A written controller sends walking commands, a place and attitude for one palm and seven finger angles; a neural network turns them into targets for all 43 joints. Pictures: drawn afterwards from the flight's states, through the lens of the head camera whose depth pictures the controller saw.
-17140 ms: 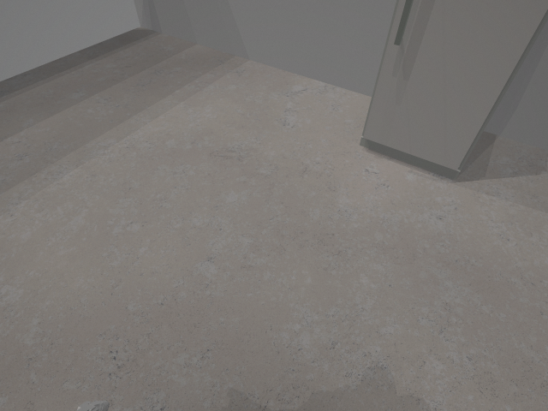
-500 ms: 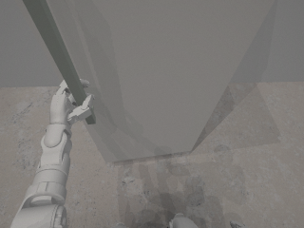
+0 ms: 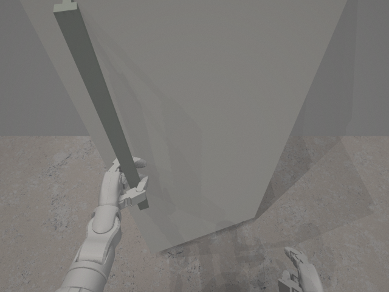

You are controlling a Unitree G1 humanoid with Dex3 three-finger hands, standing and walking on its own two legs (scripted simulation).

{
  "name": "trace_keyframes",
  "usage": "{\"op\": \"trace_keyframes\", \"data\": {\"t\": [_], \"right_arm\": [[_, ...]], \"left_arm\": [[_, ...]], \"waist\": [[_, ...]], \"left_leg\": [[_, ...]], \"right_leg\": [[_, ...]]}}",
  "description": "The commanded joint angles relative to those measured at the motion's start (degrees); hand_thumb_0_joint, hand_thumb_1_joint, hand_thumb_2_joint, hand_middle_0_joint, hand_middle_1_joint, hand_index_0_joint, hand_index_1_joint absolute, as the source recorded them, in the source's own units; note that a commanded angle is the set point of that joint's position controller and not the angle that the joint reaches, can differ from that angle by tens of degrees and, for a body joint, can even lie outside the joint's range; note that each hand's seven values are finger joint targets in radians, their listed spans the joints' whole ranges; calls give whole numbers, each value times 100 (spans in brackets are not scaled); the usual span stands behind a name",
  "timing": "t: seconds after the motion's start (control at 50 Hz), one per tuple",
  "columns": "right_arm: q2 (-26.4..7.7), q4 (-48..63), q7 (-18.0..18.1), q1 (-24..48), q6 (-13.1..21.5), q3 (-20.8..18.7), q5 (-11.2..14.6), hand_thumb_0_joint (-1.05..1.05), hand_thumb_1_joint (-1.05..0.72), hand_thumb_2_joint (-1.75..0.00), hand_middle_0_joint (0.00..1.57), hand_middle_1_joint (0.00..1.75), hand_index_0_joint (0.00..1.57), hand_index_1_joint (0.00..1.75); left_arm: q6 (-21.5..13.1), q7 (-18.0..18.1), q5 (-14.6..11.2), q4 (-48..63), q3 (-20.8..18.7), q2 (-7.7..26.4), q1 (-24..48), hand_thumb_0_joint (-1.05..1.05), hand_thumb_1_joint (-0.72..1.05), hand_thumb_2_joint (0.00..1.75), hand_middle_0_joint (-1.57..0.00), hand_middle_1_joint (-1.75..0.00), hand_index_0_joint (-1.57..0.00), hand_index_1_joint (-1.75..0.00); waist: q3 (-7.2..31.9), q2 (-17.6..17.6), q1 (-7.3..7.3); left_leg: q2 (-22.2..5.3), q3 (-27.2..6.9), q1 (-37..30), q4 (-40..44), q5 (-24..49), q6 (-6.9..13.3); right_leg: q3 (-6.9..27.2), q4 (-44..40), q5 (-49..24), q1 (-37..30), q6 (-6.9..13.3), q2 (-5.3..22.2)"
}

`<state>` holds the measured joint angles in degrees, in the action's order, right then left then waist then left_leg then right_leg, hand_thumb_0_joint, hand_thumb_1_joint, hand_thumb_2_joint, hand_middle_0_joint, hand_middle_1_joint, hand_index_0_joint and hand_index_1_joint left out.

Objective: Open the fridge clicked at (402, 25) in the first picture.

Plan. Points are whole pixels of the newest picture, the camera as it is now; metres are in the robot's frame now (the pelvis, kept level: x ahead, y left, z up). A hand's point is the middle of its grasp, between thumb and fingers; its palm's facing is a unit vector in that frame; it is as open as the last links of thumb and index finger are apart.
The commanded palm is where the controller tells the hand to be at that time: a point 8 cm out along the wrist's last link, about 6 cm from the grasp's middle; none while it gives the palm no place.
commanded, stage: walk backward, drawing the door open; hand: left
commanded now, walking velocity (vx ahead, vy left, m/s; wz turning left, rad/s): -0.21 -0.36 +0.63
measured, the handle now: (119, 138) +0.38 +0.16 +0.13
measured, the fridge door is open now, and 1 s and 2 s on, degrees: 20 57 91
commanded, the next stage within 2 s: stop walking and hold the door back in 1.64 s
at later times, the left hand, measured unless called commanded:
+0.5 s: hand (173, 244) +0.21 +0.05 +0.02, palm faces +0.15 -0.97 -0.19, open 6.2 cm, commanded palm +0.18 +0.09 +0.02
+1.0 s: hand out of the picture +0.12 -0.09 +0.02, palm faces +0.41 -0.90 -0.18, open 6.3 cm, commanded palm +0.07 -0.06 +0.02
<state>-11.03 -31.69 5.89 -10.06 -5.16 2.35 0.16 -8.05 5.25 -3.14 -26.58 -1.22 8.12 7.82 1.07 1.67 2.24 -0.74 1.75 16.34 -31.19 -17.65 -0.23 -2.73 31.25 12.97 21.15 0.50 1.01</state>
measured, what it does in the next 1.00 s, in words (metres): steps to the right, turning left: left foot, then right foot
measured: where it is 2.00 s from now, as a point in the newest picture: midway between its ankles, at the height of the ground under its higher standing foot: outside the picture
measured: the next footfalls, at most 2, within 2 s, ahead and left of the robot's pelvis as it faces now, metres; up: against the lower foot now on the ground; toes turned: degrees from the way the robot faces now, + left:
left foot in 0.54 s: -0.03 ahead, +0.03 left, +0.01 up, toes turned +18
right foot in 0.78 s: -0.06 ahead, -0.36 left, +0.00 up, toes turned +24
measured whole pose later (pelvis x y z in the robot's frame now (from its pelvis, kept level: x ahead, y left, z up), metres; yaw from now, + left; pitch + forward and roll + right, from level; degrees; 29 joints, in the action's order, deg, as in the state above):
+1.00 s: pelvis -0.08 -0.31 -0.01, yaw +35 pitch -2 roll +1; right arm -11.9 -42.7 8.6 -11.0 7.5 -2.2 -2.3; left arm -9.1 0.5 3.0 -14.8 6.9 4.6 0.5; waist -3.8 1.4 2.6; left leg -3.4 4.8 26.5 -58.0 -26.9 -2.1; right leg -10.9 37.8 25.5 11.1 5.3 0.7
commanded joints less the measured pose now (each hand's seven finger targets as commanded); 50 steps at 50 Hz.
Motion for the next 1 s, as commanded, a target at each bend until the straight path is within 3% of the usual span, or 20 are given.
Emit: {"op": "trace_keyframes", "data": {"t": [0.0,0.2,0.32,0.38,0.44,0.46,0.48,0.5,0.52,0.54,0.56,0.62,0.7,0.74,0.78,0.8,0.82,0.86,0.92,0.98], "right_arm": [[-793,686,51,123,280,-338,-20,0,-90,-90,20,30,20,30],[-738,518,35,329,557,-396,19,0,-90,-90,20,30,20,30],[-508,331,26,310,807,-418,59,0,-90,-90,20,30,20,30],[-482,245,58,320,963,-407,32,0,-90,-90,20,30,20,30],[-485,123,97,204,1106,-338,5,0,-90,-90,20,30,20,30],[-468,102,115,37,1177,-304,10,0,-90,-90,20,30,20,30],[-506,-30,138,-257,1275,-282,44,0,-90,-90,20,30,20,30],[-821,4,148,-380,1387,-354,0,0,-90,-90,20,30,20,30],[-1041,389,21,233,1291,-401,-255,0,-90,-90,20,30,20,30],[-995,303,4,593,1064,-503,-338,0,-90,-90,20,30,20,30],[-917,261,7,735,950,-528,-294,0,-90,-90,20,30,20,30],[-892,64,-34,501,1036,-570,-205,0,-90,-90,20,30,20,30],[-726,-119,-23,72,1376,-571,-118,0,-90,-90,20,30,20,30],[-531,-269,-44,-145,1443,-541,-54,0,-90,-90,20,30,20,30],[-264,-263,-94,48,1409,-501,-92,0,-90,-90,20,30,20,30],[-325,-349,-22,-52,1383,-619,-14,0,-90,-90,20,30,20,30],[-323,-267,105,381,1462,-608,-51,0,-90,-90,20,30,20,30],[-277,-233,237,853,1633,-465,-149,0,-90,-90,20,30,20,30],[-225,-226,307,498,1591,-430,-291,0,-90,-90,20,30,20,30],[-257,-118,362,196,1655,-383,-311,0,-90,-90,20,30,20,30]], "left_arm": [[-337,-110,205,1314,36,608,930,0,90,90,-45,-140,-45,-140],[-158,-112,283,1712,131,539,714,0,90,90,-45,-140,-45,-140],[19,-79,299,2138,-56,719,566,0,90,90,-45,-140,-45,-140],[59,-75,343,2191,-29,699,512,0,90,90,-45,-140,-45,-140],[101,-82,412,2096,187,541,804,0,90,90,-45,-140,-45,-140],[85,-88,414,2155,233,532,904,0,90,90,-45,-140,-45,-140],[48,-127,374,2214,409,427,1024,0,90,90,-45,-140,-45,-140],[10,-212,321,2348,617,194,1075,0,90,90,-45,-140,-45,-140],[-69,-233,498,2501,422,358,888,0,90,90,-45,-140,-45,-140],[-18,-238,662,2599,98,688,678,0,90,90,-45,-140,-45,-140],[-25,-309,635,2760,134,572,763,0,90,90,-45,-140,-45,-140],[-42,-445,521,2361,488,-14,727,0,90,90,-45,-140,-45,-140],[-187,-523,470,2390,851,-210,1125,0,90,90,-45,-140,-45,-140],[-254,-577,487,2516,863,-50,1129,0,90,90,-45,-140,-45,-140],[-344,-507,422,2468,671,88,803,0,90,90,-45,-140,-45,-140],[-242,-476,348,2340,357,358,506,0,90,90,-45,-140,-45,-140],[-279,-479,412,2524,241,507,748,0,90,90,-45,-140,-45,-140],[-302,-449,557,2402,537,232,887,0,90,90,-45,-140,-45,-140],[-533,-430,682,2262,543,124,456,0,90,90,-45,-140,-45,-140],[-597,-448,640,2619,810,-133,476,0,90,90,-45,-140,-45,-140]], "waist": [[1538,-19,38],[1103,145,64],[1133,-887,58],[1038,-916,-29],[748,-726,69],[648,-687,156],[504,-376,418],[254,1321,660],[290,1998,80],[92,1431,90],[-169,1106,2],[358,646,-164],[1231,1114,182],[1379,760,384],[1221,790,304],[1324,-1136,176],[928,-2399,-20],[-70,-1498,-171],[-14,-1029,-126],[365,-1080,67]], "left_leg": [[-586,-419,-303,465,2898,85],[-619,-810,627,1057,731,267],[102,127,477,-492,26,-29],[58,269,943,-2017,-617,-60],[-206,223,617,-2143,-815,-40],[-291,225,68,-1480,-713,15],[-336,5,-979,-325,-373,157],[-1649,-2358,-1322,2141,-531,819],[-3131,-5212,316,2854,-1542,1253],[-2864,-4980,900,2836,-2488,905],[-2566,-4231,1286,2422,-2668,993],[-1682,-2422,1328,1602,-1699,572],[-821,-1692,-89,1354,-1062,132],[-137,-921,-645,638,-253,-91],[-175,-720,-459,-42,607,-39],[18,-61,-157,-917,289,-222],[107,172,366,-2412,-342,-261],[-94,31,1553,-4027,-1381,-200],[-346,371,1681,-2993,-1213,-222],[-270,577,572,-1074,-639,-52]], "right_leg": [[8,-213,-2355,-1198,-20,230],[160,-373,-495,-1260,-66,75],[255,-1340,205,-1068,100,682],[201,-1419,257,-1045,355,1102],[-181,-1395,234,-497,261,1221],[-491,-1105,108,-93,-57,1002],[-759,-323,206,831,-667,496],[-764,2310,750,1992,-1289,-347],[641,4204,1253,1446,-688,-95],[953,4292,959,1156,-370,63],[993,4345,872,1144,-361,-6],[566,2727,1192,-93,-316,-192],[-290,-290,1274,-979,-335,-634],[-308,-702,697,-726,-163,-388],[-209,-560,-290,-589,-8,41],[-127,-841,-471,-839,180,421],[177,-1192,-864,-571,524,868],[779,-860,-2387,-428,1224,1453],[74,-215,-3588,-1555,1148,1391],[-82,697,-4348,-1388,781,1065]]}}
